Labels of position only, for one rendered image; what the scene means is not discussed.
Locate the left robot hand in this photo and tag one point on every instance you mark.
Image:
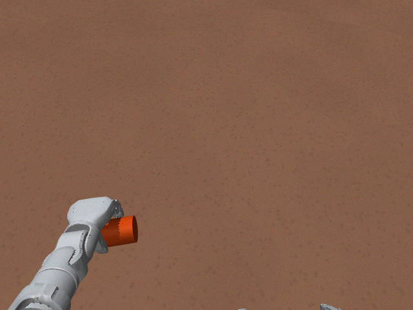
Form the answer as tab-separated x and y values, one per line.
98	211

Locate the left robot arm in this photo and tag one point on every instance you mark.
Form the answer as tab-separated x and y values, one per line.
62	270

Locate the can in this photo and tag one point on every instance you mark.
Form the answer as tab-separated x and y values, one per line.
120	231

